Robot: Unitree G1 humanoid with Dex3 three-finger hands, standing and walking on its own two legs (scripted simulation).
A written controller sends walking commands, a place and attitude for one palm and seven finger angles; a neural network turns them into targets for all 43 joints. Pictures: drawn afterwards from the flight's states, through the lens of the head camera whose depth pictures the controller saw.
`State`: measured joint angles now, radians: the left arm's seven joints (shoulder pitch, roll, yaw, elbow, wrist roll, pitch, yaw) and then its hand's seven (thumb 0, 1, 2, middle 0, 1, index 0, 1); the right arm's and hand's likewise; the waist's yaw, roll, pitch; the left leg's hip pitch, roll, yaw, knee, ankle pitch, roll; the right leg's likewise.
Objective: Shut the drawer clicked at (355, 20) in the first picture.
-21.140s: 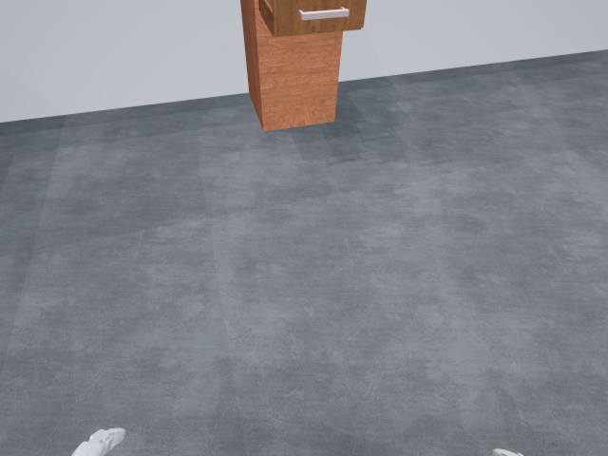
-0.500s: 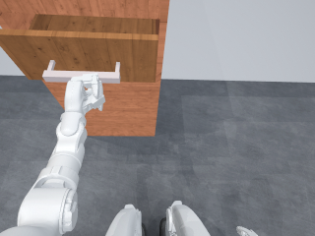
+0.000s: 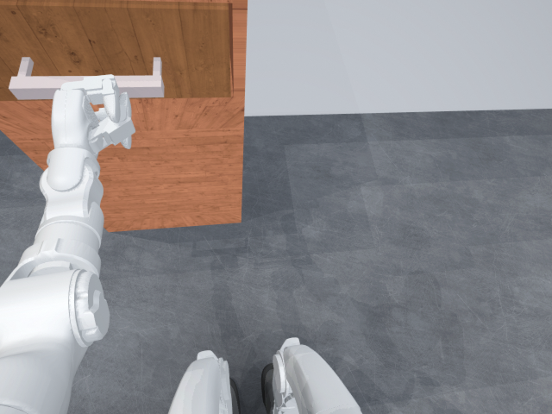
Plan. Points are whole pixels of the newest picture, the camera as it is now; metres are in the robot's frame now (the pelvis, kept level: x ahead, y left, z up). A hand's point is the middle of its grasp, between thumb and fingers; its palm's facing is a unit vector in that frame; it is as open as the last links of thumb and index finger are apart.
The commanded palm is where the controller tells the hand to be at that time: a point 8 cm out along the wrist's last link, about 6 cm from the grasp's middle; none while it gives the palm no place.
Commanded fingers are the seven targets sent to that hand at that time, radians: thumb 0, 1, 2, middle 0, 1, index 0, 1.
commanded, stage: push the drawer shut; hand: left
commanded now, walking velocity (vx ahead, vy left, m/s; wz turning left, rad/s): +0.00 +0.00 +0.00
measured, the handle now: (92, 76) +0.59 +0.21 +0.05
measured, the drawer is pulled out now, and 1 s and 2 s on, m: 0.01 0.00 0.00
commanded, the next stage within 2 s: pull the fist back off the drawer in 0.58 s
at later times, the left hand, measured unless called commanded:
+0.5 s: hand (118, 112) +0.53 +0.17 +0.04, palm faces +0.02 -1.00 -0.05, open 3.2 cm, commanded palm +0.56 +0.19 +0.05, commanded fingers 0.00 0.90 0.90 -1.40 -1.60 -1.40 -1.60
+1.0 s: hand (117, 111) +0.53 +0.17 +0.05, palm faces +0.01 -1.00 -0.06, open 3.3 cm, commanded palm +0.54 +0.19 +0.05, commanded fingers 0.00 0.90 0.90 -1.40 -1.60 -1.40 -1.60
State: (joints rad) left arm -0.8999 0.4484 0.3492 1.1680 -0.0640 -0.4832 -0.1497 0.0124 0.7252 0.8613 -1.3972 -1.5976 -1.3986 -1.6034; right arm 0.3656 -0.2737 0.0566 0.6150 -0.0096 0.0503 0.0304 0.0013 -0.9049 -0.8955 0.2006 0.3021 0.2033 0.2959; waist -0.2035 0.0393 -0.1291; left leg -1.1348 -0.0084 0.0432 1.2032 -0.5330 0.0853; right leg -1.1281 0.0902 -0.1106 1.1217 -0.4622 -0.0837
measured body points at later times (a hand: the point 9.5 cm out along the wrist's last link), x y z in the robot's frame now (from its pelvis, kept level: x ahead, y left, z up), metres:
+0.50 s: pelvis -0.01 +0.01 -0.01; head +0.15 +0.05 +0.41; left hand +0.53 +0.22 +0.05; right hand -0.02 -0.25 -0.11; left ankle +0.01 +0.07 -0.64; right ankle +0.03 -0.07 -0.64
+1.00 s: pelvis -0.03 +0.01 -0.02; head +0.14 +0.06 +0.40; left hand +0.53 +0.22 +0.05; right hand -0.05 -0.25 -0.11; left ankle +0.01 +0.07 -0.64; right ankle +0.03 -0.07 -0.64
